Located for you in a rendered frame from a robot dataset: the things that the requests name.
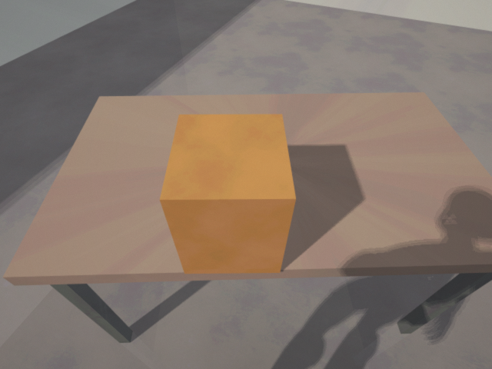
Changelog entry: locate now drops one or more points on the carton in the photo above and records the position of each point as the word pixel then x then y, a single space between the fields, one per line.
pixel 228 193

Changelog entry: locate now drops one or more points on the table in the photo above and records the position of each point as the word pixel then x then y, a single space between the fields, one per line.
pixel 383 184

